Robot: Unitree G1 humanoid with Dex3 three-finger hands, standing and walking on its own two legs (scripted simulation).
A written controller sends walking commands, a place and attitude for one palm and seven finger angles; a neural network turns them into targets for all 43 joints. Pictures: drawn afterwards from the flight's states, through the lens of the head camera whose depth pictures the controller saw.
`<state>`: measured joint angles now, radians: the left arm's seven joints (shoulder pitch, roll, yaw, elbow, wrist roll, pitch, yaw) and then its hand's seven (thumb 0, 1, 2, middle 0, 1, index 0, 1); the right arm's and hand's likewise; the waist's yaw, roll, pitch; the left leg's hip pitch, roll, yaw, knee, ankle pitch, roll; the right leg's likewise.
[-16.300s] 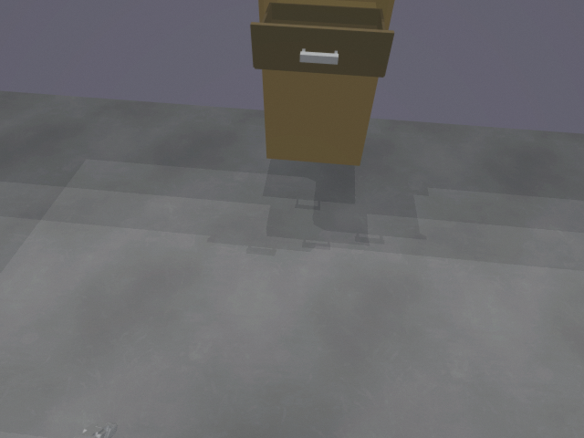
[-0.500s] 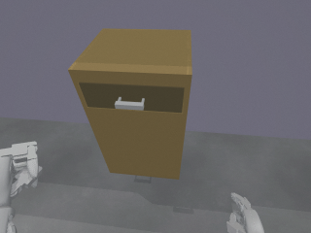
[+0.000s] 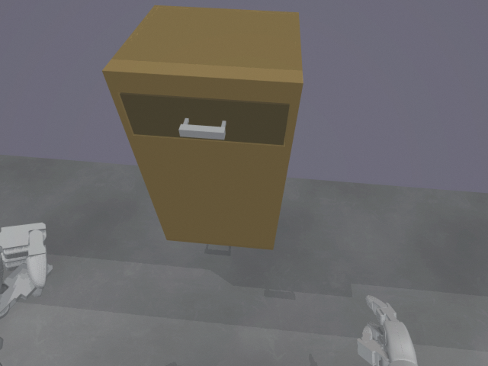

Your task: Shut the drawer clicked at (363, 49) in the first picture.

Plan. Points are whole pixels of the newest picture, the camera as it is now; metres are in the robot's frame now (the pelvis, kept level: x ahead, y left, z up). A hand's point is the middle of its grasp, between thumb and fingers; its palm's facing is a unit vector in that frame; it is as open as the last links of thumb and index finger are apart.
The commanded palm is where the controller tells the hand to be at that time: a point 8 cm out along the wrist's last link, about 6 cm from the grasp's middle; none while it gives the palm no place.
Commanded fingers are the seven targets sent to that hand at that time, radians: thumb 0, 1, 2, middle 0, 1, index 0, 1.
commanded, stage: step back with the hand held close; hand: left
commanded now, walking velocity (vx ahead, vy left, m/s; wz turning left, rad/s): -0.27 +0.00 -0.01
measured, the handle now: (203, 127) +0.70 +0.16 -0.05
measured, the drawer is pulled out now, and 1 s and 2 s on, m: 0.00 0.00 0.00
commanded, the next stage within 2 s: stop stepping back and stand still in 0.72 s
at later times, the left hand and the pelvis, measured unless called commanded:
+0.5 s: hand (10, 338) +0.12 +0.24 +0.17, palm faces +0.38 -0.80 -0.47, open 3.3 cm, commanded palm +0.05 +0.28 +0.18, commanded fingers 0.00 0.90 0.90 -1.40 -1.60 -1.40 -1.60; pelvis -0.06 +0.00 -0.01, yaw +3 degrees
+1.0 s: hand out of the picture +0.04 +0.22 +0.17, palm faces +0.28 -0.83 -0.48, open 3.3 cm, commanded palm -0.02 +0.27 +0.18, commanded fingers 0.00 0.90 0.90 -1.40 -1.60 -1.40 -1.60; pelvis -0.15 -0.01 -0.01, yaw +0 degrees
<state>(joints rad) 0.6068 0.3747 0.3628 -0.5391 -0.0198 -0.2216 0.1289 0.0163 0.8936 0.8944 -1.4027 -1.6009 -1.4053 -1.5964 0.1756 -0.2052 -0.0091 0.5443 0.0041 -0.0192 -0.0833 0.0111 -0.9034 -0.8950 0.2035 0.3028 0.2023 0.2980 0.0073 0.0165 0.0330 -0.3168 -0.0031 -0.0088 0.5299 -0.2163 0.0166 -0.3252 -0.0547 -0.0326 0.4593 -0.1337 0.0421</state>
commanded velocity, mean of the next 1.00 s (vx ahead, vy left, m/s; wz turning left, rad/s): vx -0.25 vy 0.01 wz -0.05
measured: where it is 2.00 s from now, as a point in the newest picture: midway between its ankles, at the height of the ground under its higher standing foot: outside the picture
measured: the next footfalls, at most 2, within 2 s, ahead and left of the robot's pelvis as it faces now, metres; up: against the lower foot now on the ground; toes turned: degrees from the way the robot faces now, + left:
right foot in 0.78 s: -0.16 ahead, -0.14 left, +0.00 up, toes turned +2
left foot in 1.46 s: -0.12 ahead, +0.16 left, +0.00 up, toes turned +4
